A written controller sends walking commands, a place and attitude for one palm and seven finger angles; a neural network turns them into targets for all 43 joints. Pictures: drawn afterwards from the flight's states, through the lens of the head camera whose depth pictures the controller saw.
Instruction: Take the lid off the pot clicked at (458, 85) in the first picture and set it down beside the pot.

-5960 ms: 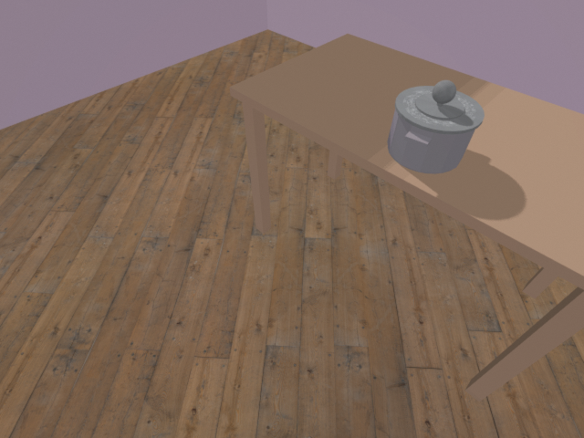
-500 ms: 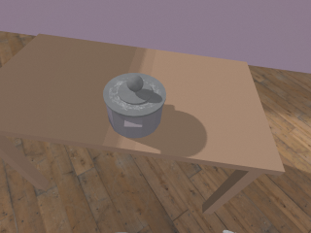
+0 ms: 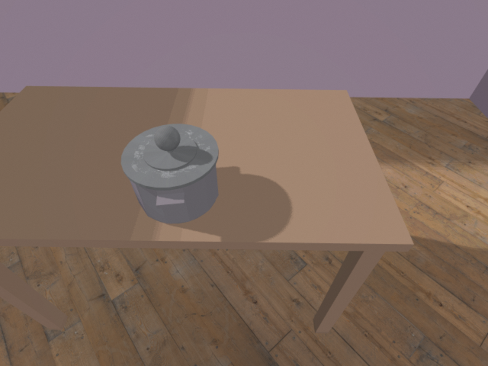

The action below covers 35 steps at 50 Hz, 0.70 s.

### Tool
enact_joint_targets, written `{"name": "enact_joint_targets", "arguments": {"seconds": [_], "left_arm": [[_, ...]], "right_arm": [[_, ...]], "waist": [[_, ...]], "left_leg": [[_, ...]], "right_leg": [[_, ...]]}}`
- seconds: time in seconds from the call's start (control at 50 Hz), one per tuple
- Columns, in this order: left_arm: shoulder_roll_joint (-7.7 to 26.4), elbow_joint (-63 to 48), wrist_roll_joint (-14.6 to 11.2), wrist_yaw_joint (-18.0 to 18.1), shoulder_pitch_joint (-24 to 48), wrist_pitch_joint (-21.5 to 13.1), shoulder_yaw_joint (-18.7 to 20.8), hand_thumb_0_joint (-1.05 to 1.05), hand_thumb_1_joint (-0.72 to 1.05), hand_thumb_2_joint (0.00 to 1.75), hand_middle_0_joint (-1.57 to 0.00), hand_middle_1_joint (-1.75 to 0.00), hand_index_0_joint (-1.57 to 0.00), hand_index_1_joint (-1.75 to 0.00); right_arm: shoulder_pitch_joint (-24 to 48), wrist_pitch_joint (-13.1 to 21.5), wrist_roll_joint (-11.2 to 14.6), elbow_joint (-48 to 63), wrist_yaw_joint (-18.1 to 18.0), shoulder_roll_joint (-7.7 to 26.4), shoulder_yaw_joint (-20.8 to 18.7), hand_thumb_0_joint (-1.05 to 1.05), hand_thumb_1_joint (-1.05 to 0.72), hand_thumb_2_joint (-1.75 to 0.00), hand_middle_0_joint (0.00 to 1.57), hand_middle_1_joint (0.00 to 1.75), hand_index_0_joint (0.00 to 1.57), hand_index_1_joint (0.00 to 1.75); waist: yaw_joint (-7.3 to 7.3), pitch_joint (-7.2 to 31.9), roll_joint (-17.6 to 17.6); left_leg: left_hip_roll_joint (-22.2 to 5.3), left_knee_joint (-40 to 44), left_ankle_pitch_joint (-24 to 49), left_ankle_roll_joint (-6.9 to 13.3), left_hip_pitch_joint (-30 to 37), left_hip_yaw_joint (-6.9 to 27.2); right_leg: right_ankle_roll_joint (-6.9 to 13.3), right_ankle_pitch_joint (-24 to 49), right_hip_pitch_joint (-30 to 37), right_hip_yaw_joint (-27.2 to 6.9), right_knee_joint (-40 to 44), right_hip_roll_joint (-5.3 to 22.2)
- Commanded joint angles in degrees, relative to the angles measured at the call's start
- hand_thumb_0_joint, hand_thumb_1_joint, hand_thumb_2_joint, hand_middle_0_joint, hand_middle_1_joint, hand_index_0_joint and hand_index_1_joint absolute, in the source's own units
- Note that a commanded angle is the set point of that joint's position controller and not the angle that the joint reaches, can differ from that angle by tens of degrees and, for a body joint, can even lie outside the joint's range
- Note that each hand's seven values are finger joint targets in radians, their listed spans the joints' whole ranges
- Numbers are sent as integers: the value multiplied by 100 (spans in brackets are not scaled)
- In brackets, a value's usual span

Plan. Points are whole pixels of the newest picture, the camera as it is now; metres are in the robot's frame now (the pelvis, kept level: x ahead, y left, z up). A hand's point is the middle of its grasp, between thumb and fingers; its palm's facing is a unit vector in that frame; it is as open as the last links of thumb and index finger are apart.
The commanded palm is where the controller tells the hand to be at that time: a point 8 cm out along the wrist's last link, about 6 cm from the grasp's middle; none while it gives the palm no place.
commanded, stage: come to a stop and stand still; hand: left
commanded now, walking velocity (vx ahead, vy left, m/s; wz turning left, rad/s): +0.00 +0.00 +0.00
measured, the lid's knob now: (167, 138) +0.51 +0.17 +0.10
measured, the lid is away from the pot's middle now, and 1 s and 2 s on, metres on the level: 0.00 0.00 0.00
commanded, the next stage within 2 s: look again from close up in 0.86 s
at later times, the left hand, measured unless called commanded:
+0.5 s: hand out of the picture +0.02 +0.17 -0.16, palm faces +0.03 -0.98 -0.18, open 7.4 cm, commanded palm none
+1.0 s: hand out of the picture +0.01 +0.17 -0.16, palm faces +0.04 -0.98 -0.17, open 7.4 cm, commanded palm none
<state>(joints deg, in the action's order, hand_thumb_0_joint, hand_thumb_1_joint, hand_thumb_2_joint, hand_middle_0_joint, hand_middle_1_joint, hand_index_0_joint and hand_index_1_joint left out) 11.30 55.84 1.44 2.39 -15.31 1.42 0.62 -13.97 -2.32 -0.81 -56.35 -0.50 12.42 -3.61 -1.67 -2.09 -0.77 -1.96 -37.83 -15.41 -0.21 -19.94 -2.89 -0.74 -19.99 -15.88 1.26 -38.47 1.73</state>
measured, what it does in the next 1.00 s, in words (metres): stands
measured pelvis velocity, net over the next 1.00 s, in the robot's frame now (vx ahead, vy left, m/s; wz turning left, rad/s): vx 0.03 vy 0.01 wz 0.01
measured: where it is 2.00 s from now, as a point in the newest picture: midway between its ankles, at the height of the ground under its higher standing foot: outside the picture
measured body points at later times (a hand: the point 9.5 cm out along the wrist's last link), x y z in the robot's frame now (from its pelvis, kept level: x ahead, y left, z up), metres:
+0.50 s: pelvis +0.01 +0.00 +0.01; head +0.02 +0.01 +0.46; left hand +0.02 +0.22 -0.15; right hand +0.01 -0.21 -0.14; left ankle +0.06 +0.12 -0.72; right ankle +0.01 -0.13 -0.72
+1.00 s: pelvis +0.03 +0.01 +0.02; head +0.04 +0.02 +0.47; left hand +0.01 +0.23 -0.14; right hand +0.05 -0.22 -0.14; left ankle +0.06 +0.12 -0.72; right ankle +0.01 -0.13 -0.72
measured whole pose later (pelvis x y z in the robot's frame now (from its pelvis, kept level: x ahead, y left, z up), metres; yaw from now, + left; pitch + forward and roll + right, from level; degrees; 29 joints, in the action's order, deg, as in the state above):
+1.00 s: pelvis +0.03 +0.01 +0.02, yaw +0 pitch -1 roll +0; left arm 8.9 62.1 0.9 1.9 -19.6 -0.9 -0.9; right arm -14.8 1.3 -0.2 -63.0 -1.1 9.2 -0.4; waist 0.8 -1.5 1.0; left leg -0.6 -26.7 -12.0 0.7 -13.4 -2.9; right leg -1.6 -16.2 -8.8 1.6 -26.3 2.5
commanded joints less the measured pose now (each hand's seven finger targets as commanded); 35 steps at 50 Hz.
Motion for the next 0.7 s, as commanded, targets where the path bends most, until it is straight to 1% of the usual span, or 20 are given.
{"name": "enact_joint_targets", "arguments": {"seconds": [0.0,0.02,0.04,0.06,0.08,0.1,0.12,0.14,0.16,0.24,0.28,0.32,0.34,0.42,0.5,0.54,0.58,0.6,0.62,0.68], "left_arm": [[790,-542,-20,32,91,-101,163,0,90,90,-20,-30,-20,-30],[777,-495,-29,12,-54,-101,157,0,90,90,-20,-30,-20,-30],[763,-477,-35,4,-149,-112,161,0,90,90,-20,-30,-20,-30],[745,-446,-43,0,-220,-138,154,0,90,90,-20,-30,-20,-30],[748,-435,-48,-6,-213,-163,148,0,90,90,-20,-30,-20,-30],[740,-443,-54,-9,-143,-185,144,0,90,90,-20,-30,-20,-30],[740,-445,-56,-23,-110,-189,132,0,90,90,-20,-30,-20,-30],[695,-467,-56,-18,-50,-188,128,0,90,90,-20,-30,-20,-30],[653,-448,-58,-16,-65,-196,130,0,90,90,-20,-30,-20,-30],[530,-307,-77,-23,-251,-218,90,0,90,90,-20,-30,-20,-30],[493,-219,-79,-17,-339,-244,71,0,90,90,-20,-30,-20,-30],[481,-144,-81,-28,-392,-254,68,0,90,90,-20,-30,-20,-30],[447,-119,-75,-23,-410,-256,64,0,90,90,-20,-30,-20,-30],[395,31,-73,-22,-568,-281,46,0,90,90,-20,-30,-20,-30],[294,194,-51,-7,-683,-305,11,0,90,90,-20,-30,-20,-30],[291,260,-54,-12,-740,-307,1,0,90,90,-20,-30,-20,-30],[274,324,-48,-5,-799,-316,-14,0,90,90,-20,-30,-20,-30],[278,360,-48,-5,-819,-321,-23,0,90,90,-20,-30,-20,-30],[307,386,-54,-16,-815,-314,-24,0,90,90,-20,-30,-20,-30],[271,435,-44,-9,-861,-304,-38,0,90,90,-20,-30,-20,-30]], "right_arm": [[-285,180,-49,429,38,369,22,0,-90,-90,20,30,20,30],[-244,195,-57,446,34,372,50,0,-90,-90,20,30,20,30],[-252,207,-57,458,26,402,45,0,-90,-90,20,30,20,30],[-262,214,-50,446,23,373,56,0,-90,-90,20,30,20,30],[-363,229,-40,428,20,333,70,0,-90,-90,20,30,20,30],[-488,246,-37,361,18,289,83,0,-90,-90,20,30,20,30],[-572,260,-33,306,8,234,102,0,-90,-90,20,30,20,30],[-637,270,-37,274,6,248,107,0,-90,-90,20,30,20,30],[-676,285,-39,223,6,219,114,0,-90,-90,20,30,20,30],[-692,354,-17,90,-11,197,160,0,-90,-90,20,30,20,30],[-700,365,1,29,-18,159,182,0,-90,-90,20,30,20,30],[-730,382,8,-52,-28,112,187,0,-90,-90,20,30,20,30],[-717,385,9,-74,-30,142,182,0,-90,-90,20,30,20,30],[-697,420,37,-177,-45,81,201,0,-90,-90,20,30,20,30],[-639,437,52,-278,-52,100,216,0,-90,-90,20,30,20,30],[-587,452,58,-302,-61,124,210,0,-90,-90,20,30,20,30],[-557,455,66,-336,-62,108,222,0,-90,-90,20,30,20,30],[-528,453,68,-346,-63,113,229,0,-90,-90,20,30,20,30],[-511,456,71,-358,-68,107,231,0,-90,-90,20,30,20,30],[-461,446,67,-369,-65,136,233,0,-90,-90,20,30,20,30]], "waist": [[10,-664,-51],[102,-544,-198],[136,-515,-114],[167,-457,134],[135,-342,421],[79,-239,507],[64,-155,486],[43,-260,394],[48,-240,280],[161,-199,8],[171,-188,214],[166,-105,127],[166,-152,89],[173,-60,-52],[157,-72,62],[174,-29,34],[169,-73,-49],[166,-59,51],[171,-92,34],[175,-216,-58]], "left_leg": [[-229,1076,-926,143,-192,650],[-271,1290,-1209,158,-274,759],[-230,1269,-1224,164,-419,769],[-171,1134,-1074,145,-379,668],[-91,954,-807,109,-235,519],[-59,837,-600,76,-34,396],[-103,903,-558,70,182,393],[-112,915,-560,64,144,430],[-140,976,-486,71,151,459],[-297,1304,-287,133,29,651],[-283,1288,-131,127,73,607],[-318,1379,-30,140,283,594],[-324,1356,-35,134,255,611],[-389,1490,207,181,454,658],[-382,1472,450,187,576,623],[-414,1492,608,206,699,631],[-400,1519,624,206,736,615],[-399,1504,670,201,785,586],[-406,1557,682,214,820,605],[-399,1635,459,203,762,606]], "right_leg": [[412,-1328,-1045,-560,1282,333],[368,-1350,-848,-507,1266,288],[358,-1224,-692,-523,1266,277],[397,-1192,-634,-656,1391,349],[447,-1158,-617,-765,1536,464],[498,-1148,-674,-846,1633,556],[486,-1121,-711,-775,1671,565],[472,-1091,-771,-749,1653,537],[458,-944,-717,-710,1598,502],[350,-340,-276,-498,1478,329],[349,-133,-170,-507,1540,365],[334,-3,-149,-473,1561,352],[315,40,-156,-462,1561,340],[280,396,-20,-388,1547,302],[255,661,39,-365,1578,345],[239,770,56,-326,1573,353],[239,800,74,-346,1632,374],[238,856,79,-359,1643,381],[239,860,68,-343,1652,369],[224,715,32,-330,1709,388]]}}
